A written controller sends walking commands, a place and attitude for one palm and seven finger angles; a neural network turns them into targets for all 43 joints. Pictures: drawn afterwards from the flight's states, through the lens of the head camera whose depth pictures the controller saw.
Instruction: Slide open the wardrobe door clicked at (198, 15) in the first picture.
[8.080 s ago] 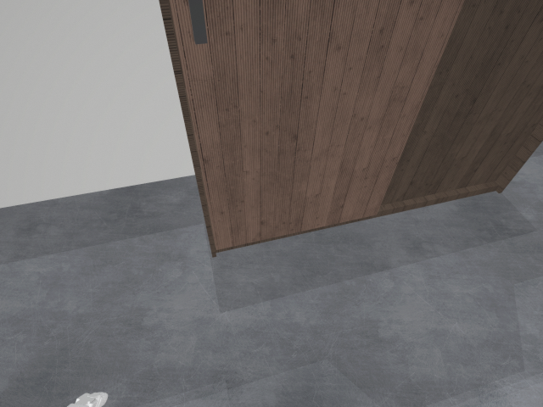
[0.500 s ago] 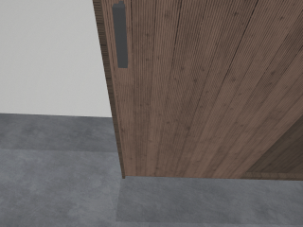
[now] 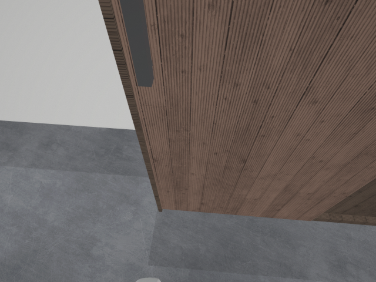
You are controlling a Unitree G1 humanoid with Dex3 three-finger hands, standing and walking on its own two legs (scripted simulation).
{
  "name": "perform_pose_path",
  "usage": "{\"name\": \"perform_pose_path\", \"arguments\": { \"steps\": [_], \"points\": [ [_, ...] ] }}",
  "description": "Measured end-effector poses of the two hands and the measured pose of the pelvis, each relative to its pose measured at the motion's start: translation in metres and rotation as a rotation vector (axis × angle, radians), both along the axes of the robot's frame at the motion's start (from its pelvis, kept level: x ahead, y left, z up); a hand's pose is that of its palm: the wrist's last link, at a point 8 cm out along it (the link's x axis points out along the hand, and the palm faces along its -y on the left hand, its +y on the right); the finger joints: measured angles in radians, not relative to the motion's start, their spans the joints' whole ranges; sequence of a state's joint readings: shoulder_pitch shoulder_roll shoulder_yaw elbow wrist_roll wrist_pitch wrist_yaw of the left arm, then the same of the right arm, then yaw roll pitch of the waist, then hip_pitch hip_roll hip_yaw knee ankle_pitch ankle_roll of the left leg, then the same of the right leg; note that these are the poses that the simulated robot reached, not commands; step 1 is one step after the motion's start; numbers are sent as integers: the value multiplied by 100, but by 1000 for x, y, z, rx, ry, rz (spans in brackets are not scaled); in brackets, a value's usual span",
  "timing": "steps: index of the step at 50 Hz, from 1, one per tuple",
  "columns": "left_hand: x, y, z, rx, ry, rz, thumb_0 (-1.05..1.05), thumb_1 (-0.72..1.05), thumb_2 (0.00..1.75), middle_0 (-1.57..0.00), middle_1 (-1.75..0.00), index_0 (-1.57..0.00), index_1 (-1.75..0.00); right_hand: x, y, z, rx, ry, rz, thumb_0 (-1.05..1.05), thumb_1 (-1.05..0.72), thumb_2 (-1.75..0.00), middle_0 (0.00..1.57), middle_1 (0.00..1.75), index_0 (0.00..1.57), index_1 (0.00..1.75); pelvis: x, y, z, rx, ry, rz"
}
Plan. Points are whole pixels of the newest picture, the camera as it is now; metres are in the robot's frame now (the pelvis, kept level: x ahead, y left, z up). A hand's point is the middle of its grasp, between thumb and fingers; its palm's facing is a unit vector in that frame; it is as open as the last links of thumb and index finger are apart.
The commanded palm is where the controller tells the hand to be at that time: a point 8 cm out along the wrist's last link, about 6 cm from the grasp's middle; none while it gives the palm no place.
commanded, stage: come to a stop and stand still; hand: left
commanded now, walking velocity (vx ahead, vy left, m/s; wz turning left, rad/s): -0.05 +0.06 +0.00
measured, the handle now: (142, 38) +0.47 +0.11 +0.25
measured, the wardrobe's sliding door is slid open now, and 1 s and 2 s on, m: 0.00 0.00 0.00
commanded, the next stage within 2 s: look again from close up in 1.28 s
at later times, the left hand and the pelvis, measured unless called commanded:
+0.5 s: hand out of the picture -0.04 +0.17 -0.17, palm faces -0.02 -0.99 -0.15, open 7.4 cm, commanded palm none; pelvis -0.01 +0.02 +0.01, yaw -3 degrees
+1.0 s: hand out of the picture +0.04 +0.18 -0.16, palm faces -0.07 -0.97 -0.23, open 7.3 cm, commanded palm none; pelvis +0.01 +0.00 +0.01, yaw -4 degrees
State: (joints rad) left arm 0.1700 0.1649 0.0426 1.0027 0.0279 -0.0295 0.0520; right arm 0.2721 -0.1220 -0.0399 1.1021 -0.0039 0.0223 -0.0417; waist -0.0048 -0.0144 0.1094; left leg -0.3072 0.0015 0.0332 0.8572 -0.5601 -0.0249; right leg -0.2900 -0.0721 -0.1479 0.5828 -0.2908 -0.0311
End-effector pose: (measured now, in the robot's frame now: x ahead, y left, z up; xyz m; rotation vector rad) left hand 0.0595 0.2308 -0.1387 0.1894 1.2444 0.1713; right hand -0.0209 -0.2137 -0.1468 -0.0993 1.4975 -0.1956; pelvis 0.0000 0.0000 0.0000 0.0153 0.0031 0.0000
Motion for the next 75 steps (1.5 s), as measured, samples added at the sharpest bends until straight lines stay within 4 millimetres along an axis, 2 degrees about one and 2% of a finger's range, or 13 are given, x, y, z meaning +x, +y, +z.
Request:
{"name": "perform_pose_path", "arguments": {
  "steps": [6, 11, 14, 19, 24, 27, 33, 39, 44, 49, 54, 64, 75],
  "points": [
    [-12, 12, -14, -40, 10, 4, 1, 93, 90, -20, -30, -20, -30, 60, -6, 10, -69, -219, 49, 1, -91, -90, 20, 30, 20, 30, -10, 16, -6, -22, -12, -21],
    [-29, 19, -15, -65, 51, 15, 1, 93, 90, -19, -29, -20, -30, 77, 9, 22, -68, -294, 98, 0, -91, -90, 20, 30, 20, 30, -13, 23, -1, -10, -21, -31],
    [-43, 19, -9, -72, 73, 21, 1, 92, 90, -19, -29, -20, -30, 81, 16, 25, -49, -300, 109, 0, -91, -90, 20, 30, 20, 30, -12, 24, 4, -11, -13, -30],
    [-71, 8, -6, -77, 138, 17, 1, 92, 90, -19, -29, -20, -30, 77, 16, 20, -26, -299, 75, 0, -93, -90, 20, 30, 20, 30, -10, 21, 6, -7, -13, -42],
    [-94, -7, -3, -85, 197, -1, 1, 91, 90, -19, -29, -20, -30, 62, 5, 19, -33, -271, 59, -1, -94, -90, 20, 30, 21, 30, -10, 19, 8, -25, -14, -46],
    [-100, -10, -4, -82, 212, -13, 1, 91, 90, -19, -29, -20, -30, 48, -1, 14, -33, -249, 59, -1, -93, -90, 20, 30, 20, 30, -11, 18, 4, -29, -8, -47],
    [-90, -4, 1, -49, 193, -27, 1, 91, 90, -20, -30, -20, -30, 20, 1, 3, -3, -179, 38, 0, -92, -90, 20, 30, 20, 30, -7, 15, 2, -17, -12, -50],
    [-63, 1, 6, -13, 147, -52, 1, 91, 90, -20, -29, -20, -30, -1, 8, -1, 36, -120, 16, 1, -91, -90, 20, 30, 20, 30, -3, 8, 4, -7, -13, -58],
    [-39, -2, 8, -2, 105, -72, 1, 91, 90, -19, -29, -20, -30, -8, 11, -2, 57, -92, 4, 1, -91, -90, 20, 30, 20, 30, 1, 3, 5, -3, -11, -62],
    [-24, -6, 8, 2, 82, -80, 1, 92, 90, -19, -29, -20, -30, -6, 7, -1, 53, -86, -4, 1, -91, -90, 20, 30, 20, 30, 4, -2, 6, -1, -12, -66],
    [-19, -10, 7, -2, 82, -79, 1, 92, 90, -20, -29, -20, -30, 1, -2, 1, 35, -92, -3, 1, -91, -90, 20, 30, 20, 30, 7, -7, 7, 0, -12, -68],
    [-32, -21, 4, -26, 130, -67, 1, 92, 90, -20, -29, -20, -30, 22, -20, 7, -1, -119, 12, 1, -91, -90, 20, 30, 20, 30, 11, -13, 8, -2, -10, -72],
    [-42, -30, 1, -48, 162, -55, 1, 91, 90, -20, -29, -20, -30, 36, -27, 10, -18, -133, 23, 1, -91, -90, 20, 30, 20, 30, 14, -16, 8, -4, -8, -73]
  ]
}}
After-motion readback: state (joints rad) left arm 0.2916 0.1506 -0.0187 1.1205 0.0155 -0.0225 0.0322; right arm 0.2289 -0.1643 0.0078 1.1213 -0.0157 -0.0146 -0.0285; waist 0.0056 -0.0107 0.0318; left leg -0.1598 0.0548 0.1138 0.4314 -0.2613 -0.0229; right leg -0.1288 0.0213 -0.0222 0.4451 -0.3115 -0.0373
